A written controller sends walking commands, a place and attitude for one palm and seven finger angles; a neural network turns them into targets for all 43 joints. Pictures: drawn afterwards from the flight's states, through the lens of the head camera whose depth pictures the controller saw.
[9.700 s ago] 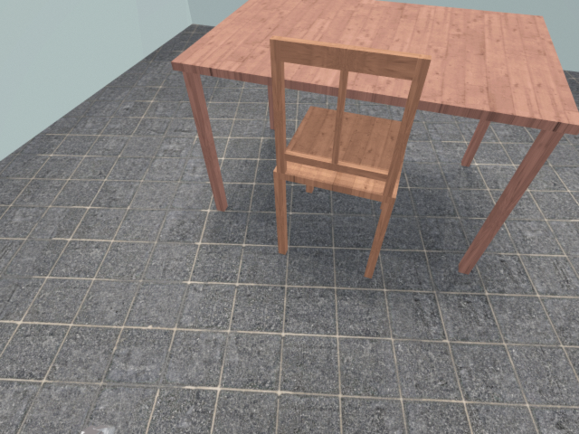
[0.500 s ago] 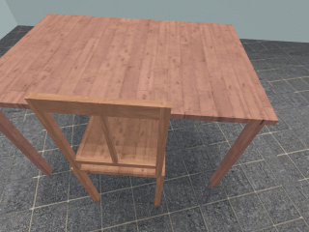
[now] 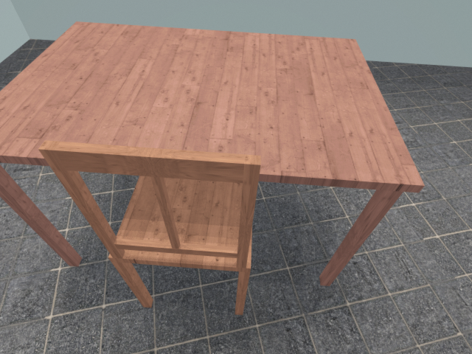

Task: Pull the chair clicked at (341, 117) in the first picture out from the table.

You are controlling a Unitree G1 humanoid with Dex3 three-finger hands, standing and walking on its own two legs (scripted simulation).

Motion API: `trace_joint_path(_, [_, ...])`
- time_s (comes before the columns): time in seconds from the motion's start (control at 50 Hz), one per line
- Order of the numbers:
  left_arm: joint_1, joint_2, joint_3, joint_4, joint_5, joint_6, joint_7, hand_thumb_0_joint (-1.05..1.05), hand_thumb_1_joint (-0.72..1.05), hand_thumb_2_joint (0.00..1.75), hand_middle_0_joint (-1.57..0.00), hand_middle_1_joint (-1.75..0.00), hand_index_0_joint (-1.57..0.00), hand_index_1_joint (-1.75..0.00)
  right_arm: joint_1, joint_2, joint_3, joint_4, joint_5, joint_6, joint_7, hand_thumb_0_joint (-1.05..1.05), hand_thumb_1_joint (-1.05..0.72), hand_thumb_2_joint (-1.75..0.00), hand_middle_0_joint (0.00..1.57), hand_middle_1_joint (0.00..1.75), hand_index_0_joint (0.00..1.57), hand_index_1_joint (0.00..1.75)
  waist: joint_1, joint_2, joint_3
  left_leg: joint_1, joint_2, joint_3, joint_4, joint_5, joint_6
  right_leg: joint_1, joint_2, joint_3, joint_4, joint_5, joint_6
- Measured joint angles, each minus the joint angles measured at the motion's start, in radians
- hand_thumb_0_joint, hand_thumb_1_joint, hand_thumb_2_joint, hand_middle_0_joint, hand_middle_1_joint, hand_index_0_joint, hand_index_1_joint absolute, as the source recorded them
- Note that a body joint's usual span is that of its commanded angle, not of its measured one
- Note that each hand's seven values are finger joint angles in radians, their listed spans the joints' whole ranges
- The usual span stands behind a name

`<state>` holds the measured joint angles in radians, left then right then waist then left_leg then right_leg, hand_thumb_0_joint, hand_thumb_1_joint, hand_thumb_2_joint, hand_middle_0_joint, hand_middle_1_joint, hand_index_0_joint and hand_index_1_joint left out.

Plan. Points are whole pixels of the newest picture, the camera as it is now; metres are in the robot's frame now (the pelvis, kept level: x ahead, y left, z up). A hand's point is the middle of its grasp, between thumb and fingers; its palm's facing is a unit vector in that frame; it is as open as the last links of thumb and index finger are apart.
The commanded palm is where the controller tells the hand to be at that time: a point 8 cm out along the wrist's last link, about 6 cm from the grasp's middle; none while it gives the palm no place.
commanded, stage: look again from close up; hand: left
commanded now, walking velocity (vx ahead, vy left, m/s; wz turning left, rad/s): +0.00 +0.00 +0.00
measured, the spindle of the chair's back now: (167, 215) +0.40 +0.18 -0.08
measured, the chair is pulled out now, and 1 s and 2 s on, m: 0.00 0.00 0.00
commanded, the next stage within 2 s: raise the hand toward the chair's back in 0.06 s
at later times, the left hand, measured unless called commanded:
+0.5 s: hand (160, 330) +0.17 +0.14 -0.04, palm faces -0.07 -1.00 +0.01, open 8.5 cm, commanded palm +0.11 +0.22 -0.07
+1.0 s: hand (138, 333) +0.16 +0.18 -0.06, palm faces +0.00 -1.00 -0.04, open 12.9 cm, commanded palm +0.13 +0.23 -0.05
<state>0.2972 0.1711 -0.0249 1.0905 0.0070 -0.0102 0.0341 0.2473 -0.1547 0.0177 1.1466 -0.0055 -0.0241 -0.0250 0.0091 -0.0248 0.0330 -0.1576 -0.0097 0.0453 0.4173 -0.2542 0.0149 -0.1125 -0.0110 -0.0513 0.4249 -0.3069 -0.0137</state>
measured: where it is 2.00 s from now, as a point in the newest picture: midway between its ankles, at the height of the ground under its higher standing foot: outside the picture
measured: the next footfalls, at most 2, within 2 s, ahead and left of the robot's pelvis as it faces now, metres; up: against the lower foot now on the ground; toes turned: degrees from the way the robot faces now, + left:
none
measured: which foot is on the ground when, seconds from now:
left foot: down 0.00-1.00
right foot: down 0.00-1.00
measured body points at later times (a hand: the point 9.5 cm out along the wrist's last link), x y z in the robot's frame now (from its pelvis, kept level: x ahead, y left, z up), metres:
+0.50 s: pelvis -0.05 -0.01 -0.07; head -0.01 -0.02 +0.38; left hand +0.16 +0.19 -0.04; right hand +0.16 -0.27 -0.12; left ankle -0.02 +0.11 -0.74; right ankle -0.05 -0.11 -0.74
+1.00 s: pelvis -0.06 -0.01 -0.09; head +0.02 -0.02 +0.35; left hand +0.16 +0.23 -0.05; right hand +0.10 -0.25 -0.19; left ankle -0.02 +0.11 -0.74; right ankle -0.05 -0.11 -0.74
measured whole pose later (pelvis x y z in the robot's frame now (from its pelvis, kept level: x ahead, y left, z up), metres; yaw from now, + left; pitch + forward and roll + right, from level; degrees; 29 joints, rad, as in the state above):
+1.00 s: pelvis -0.06 -0.01 -0.09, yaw +1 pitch +16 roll -1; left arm 0.39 0.22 0.19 0.04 -0.29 -0.39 -0.28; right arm 0.24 -0.19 -0.01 0.60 0.03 -0.20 -0.06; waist -0.03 0.04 -0.14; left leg -0.95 0.04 -0.01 1.16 -0.49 -0.01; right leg -0.88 0.01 -0.10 1.14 -0.55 -0.05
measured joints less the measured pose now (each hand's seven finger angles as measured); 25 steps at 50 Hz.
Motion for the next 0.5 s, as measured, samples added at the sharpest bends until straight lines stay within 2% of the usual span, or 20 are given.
trace_joint_path(0.18, [0.006, -0.013, -0.002, 0.004, 0.004, -0.008, 0.007, 0.0, 0.91, 0.9, -0.2, -0.3, -0.2, -0.3, 0.011, 0.003, 0.001, -0.001, 0.0, 0.002, 0.0, 0.01, -0.92, -0.9, 0.2, 0.3, 0.2, 0.3, -0.002, 0.008, -0.002, -0.022, 0.008, -0.006, 0.024, -0.001, -0.004, -0.007, 0.008, -0.006, -0.003, 0.006, -0.002])
trace_joint_path(0.2, [0.054, -0.016, 0.008, -0.151, -0.037, 0.051, 0.01, 0.0, 0.91, 0.9, -0.2, -0.3, -0.2, -0.3, 0.027, -0.005, 0.002, -0.049, 0.011, -0.005, -0.003, 0.01, -0.93, -0.9, 0.2, 0.3, 0.2, 0.3, -0.005, 0.015, 0.006, -0.031, 0.011, -0.008, 0.039, -0.009, -0.004, -0.014, 0.01, -0.008, 0.006, 0.005, -0.002])
trace_joint_path(0.22, [0.113, -0.006, 0.029, -0.353, -0.068, 0.097, 0.027, 0.02, 0.93, 0.9, -0.21, -0.3, -0.2, -0.3, 0.05, -0.009, 0.005, -0.099, 0.021, -0.044, -0.017, 0.01, -0.93, -0.9, 0.2, 0.3, 0.2, 0.3, 0.0, 0.012, 0.014, -0.034, 0.009, -0.005, 0.045, -0.014, -0.003, -0.026, 0.007, -0.005, 0.028, -0.001, -0.003])
trace_joint_path(0.24, [0.162, 0.01, 0.039, -0.525, -0.09, 0.08, 0.045, 0.03, 0.94, 0.9, -0.21, -0.3, -0.21, -0.3, 0.07, -0.013, 0.003, -0.146, 0.026, -0.093, -0.028, 0.01, -0.93, -0.9, 0.2, 0.3, 0.2, 0.3, 0.005, 0.006, 0.011, -0.041, 0.003, 0.001, 0.05, -0.014, -0.003, -0.048, 0.0, 0.0, 0.06, -0.014, -0.004])
trace_joint_path(0.28, [0.195, 0.03, 0.048, -0.76, -0.129, 0.019, 0.067, 0.03, 0.94, 0.89, -0.21, -0.29, -0.2, -0.3, 0.088, -0.031, -0.006, -0.226, 0.035, -0.179, -0.037, 0.01, -0.93, -0.9, 0.2, 0.3, 0.2, 0.3, -0.012, 0.014, -0.007, -0.083, -0.012, -0.006, 0.085, -0.018, -0.001, -0.096, -0.018, -0.008, 0.125, -0.044, -0.003])
trace_joint_path(0.32, [0.15, 0.026, 0.068, -0.873, -0.148, -0.066, 0.052, 0.03, 0.91, 0.88, -0.2, -0.29, -0.2, -0.3, 0.072, -0.063, -0.02, -0.298, 0.026, -0.225, -0.035, 0.01, -0.92, -0.9, 0.2, 0.3, 0.2, 0.3, -0.039, 0.046, -0.038, -0.169, -0.016, -0.028, 0.164, -0.037, 0.001, -0.163, -0.024, -0.031, 0.187, -0.067, -0.002])
trace_joint_path(0.34, [0.116, 0.021, 0.083, -0.894, -0.156, -0.127, 0.032, 0.03, 0.9, 0.88, -0.2, -0.29, -0.19, -0.29, 0.054, -0.076, -0.027, -0.329, 0.018, -0.236, -0.03, 0.01, -0.92, -0.9, 0.2, 0.3, 0.2, 0.3, -0.048, 0.057, -0.062, -0.225, -0.015, -0.032, 0.212, -0.051, 0.001, -0.215, -0.025, -0.036, 0.229, -0.08, -0.004])
trace_joint_path(0.38, [0.058, 0.006, 0.112, -0.907, -0.187, -0.265, -0.041, 0.02, 0.86, 0.86, -0.19, -0.28, -0.19, -0.29, 0.006, -0.09, -0.041, -0.385, 0.007, -0.248, -0.016, 0.01, -0.92, -0.9, 0.2, 0.3, 0.2, 0.3, -0.051, 0.059, -0.115, -0.35, -0.006, -0.023, 0.315, -0.085, -0.003, -0.346, -0.022, -0.026, 0.336, -0.111, -0.009])
trace_joint_path(0.44, [0.02, -0.018, 0.129, -0.898, -0.223, -0.462, -0.206, 0.01, 0.79, 0.84, -0.18, -0.27, -0.18, -0.28, -0.062, -0.094, -0.066, -0.467, 0.01, -0.252, 0.014, 0.01, -0.91, -0.9, 0.2, 0.3, 0.2, 0.3, -0.044, 0.035, -0.169, -0.512, 0.013, -0.008, 0.468, -0.128, -0.012, -0.519, -0.008, -0.007, 0.499, -0.164, -0.023])
trace_joint_path(0.48, [0.027, -0.027, 0.128, -0.88, -0.228, -0.533, -0.3, 0.01, 0.74, 0.82, -0.18, -0.27, -0.18, -0.27, -0.097, -0.096, -0.079, -0.525, 0.018, -0.241, 0.027, 0.01, -0.91, -0.9, 0.2, 0.3, 0.2, 0.3, -0.039, 0.014, -0.186, -0.595, 0.021, -0.003, 0.563, -0.176, -0.016, -0.605, -0.005, -0.002, 0.59, -0.176, -0.026])
trace_joint_path(0.5, [0.039, -0.029, 0.126, -0.876, -0.23, -0.538, -0.329, 0.01, 0.72, 0.81, -0.18, -0.26, -0.18, -0.27, -0.109, -0.098, -0.083, -0.555, 0.022, -0.232, 0.027, 0.01, -0.91, -0.9, 0.2, 0.3, 0.2, 0.3, -0.035, 0.006, -0.19, -0.628, 0.023, -0.003, 0.602, -0.187, -0.018, -0.64, -0.004, -0.001, 0.634, -0.196, -0.029])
